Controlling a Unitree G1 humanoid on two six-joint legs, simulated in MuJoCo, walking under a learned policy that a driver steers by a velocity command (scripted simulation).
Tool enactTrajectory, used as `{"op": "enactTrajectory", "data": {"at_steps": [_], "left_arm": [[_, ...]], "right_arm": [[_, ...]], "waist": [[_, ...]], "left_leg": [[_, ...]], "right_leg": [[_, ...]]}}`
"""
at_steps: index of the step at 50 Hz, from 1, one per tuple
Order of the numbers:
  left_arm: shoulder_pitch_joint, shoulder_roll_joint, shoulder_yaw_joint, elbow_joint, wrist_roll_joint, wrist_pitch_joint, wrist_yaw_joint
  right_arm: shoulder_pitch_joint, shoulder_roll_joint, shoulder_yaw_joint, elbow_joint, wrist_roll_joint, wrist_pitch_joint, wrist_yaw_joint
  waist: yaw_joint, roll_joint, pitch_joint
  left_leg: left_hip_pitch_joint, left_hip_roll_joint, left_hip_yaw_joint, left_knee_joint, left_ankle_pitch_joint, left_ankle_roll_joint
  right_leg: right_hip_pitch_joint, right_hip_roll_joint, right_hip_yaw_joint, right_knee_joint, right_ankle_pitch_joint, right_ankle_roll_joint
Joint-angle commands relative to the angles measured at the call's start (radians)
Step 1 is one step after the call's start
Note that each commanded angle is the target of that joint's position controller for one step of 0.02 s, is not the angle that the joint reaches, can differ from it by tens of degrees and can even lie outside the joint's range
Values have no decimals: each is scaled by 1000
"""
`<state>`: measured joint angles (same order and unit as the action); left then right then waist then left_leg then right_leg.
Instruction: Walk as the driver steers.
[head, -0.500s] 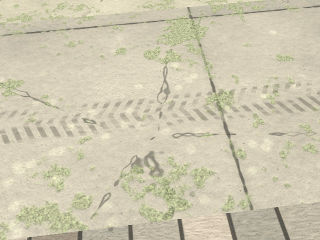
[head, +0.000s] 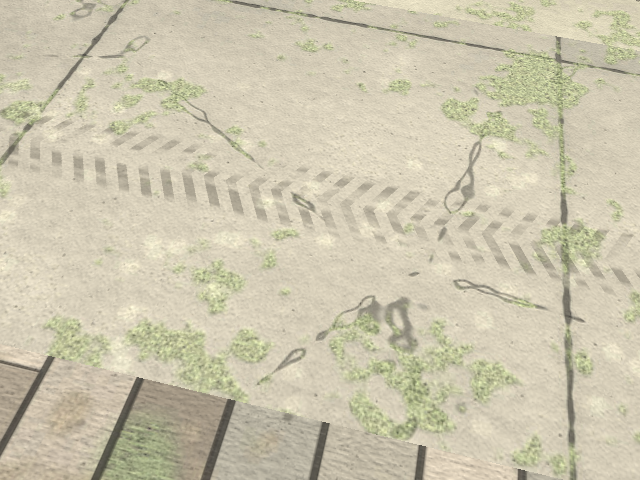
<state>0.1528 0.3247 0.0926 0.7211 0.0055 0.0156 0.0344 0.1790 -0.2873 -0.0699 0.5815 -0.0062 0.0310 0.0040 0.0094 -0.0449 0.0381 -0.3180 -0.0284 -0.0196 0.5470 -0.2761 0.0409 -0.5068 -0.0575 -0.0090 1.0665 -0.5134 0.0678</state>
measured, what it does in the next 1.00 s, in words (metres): steps on the spot: right foot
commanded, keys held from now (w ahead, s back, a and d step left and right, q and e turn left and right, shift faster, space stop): no key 0.98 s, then w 0.02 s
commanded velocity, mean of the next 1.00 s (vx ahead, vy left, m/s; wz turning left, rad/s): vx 0.00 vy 0.00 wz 0.10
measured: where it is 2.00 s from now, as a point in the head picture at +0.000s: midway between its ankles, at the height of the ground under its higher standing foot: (299, 466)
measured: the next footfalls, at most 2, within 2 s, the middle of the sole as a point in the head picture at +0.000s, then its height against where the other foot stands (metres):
right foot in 0.28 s outside the picture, level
right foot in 1.74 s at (363, 466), level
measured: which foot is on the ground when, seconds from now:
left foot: down 0.00-1.00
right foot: up 0.00-0.26, down 0.28-1.00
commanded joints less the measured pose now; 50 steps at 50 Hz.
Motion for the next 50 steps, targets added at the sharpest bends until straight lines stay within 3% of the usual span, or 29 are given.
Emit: {"op": "enactTrajectory", "data": {"at_steps": [1,3,6,10,12,13,14,15,16,17,18,21,29,49,50], "left_arm": [[-22,99,26,-66,6,-8,9],[11,72,17,-52,-1,-7,2],[-16,33,-4,-57,-3,-6,-4],[-31,47,-7,-66,-8,-8,-14],[-7,38,-9,-60,-9,-14,-18],[18,23,-15,-51,-1,-21,-22],[30,37,-16,-51,15,-27,-23],[42,100,-7,-62,24,-30,-19],[-2,110,-4,-44,15,-31,-22],[-33,46,-17,-61,8,-35,-29],[-33,30,-23,-59,13,-39,-31],[-7,33,-28,-51,13,-56,-28],[9,15,-39,-50,8,-50,-18],[35,-6,-47,56,1,-54,-20],[53,-8,-47,72,1,-52,-19]], "right_arm": [[-51,-135,-31,-60,12,-23,-19],[-59,-120,-22,-53,-1,-23,-26],[-55,-114,-18,-35,-2,-22,-30],[-40,-124,-16,-10,-6,-17,-18],[-58,-102,-4,2,1,-17,-12],[-62,-81,6,11,7,-19,-11],[-26,-55,15,25,1,-27,-10],[14,-45,18,32,-20,-37,-7],[65,-32,16,38,-21,-41,-4],[11,-66,13,47,-26,-38,-7],[-33,-83,4,42,-18,-32,-10],[-35,-57,6,44,-13,-14,-16],[2,-33,3,89,-7,-24,-21],[47,-29,-4,204,-1,-18,-51],[65,-20,-3,221,-1,-17,-52]], "waist": [[1,178,-140],[14,176,-160],[-6,182,-143],[-34,200,-107],[-12,185,-89],[15,165,-85],[9,125,-102],[-29,16,-121],[-92,-124,-125],[-48,-98,-101],[-27,-73,-76],[-17,-38,-60],[-6,49,-62],[-12,43,-35],[-13,35,-55]], "left_leg": [[182,246,-238,-175,554,183],[161,223,-200,-182,547,183],[160,210,-196,-183,437,177],[106,227,-253,-182,302,198],[81,212,-269,-162,258,181],[54,191,-260,-149,232,149],[23,156,-249,-135,170,98],[-16,86,-191,-65,57,43],[29,27,-108,-86,-20,1],[83,29,-98,-82,9,-26],[79,26,-96,-69,25,-23],[74,38,-117,-71,87,-4],[71,42,-119,-70,145,-18],[132,48,-111,-78,196,-41],[140,33,-93,-75,110,-39]], "right_leg": [[-127,-1,53,108,101,12],[-61,12,41,61,162,21],[5,3,42,-148,185,19],[125,15,27,-331,139,3],[204,25,17,-482,207,-14],[288,29,11,-628,337,-28],[379,-8,62,-674,473,-44],[441,-106,149,-651,681,-79],[352,-124,159,-628,557,-139],[279,-85,148,-653,394,-142],[258,-59,124,-655,326,-118],[255,-34,95,-638,319,-91],[285,-12,75,-602,355,-96],[270,9,65,-635,358,-102],[277,16,62,-649,256,-107]]}}
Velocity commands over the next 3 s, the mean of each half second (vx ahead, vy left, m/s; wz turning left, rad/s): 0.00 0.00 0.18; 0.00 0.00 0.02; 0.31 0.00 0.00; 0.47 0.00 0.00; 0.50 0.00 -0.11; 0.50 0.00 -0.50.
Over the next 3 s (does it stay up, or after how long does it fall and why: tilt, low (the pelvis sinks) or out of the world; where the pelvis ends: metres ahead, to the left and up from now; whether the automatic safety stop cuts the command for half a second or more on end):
stays up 0.99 -0.02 0.01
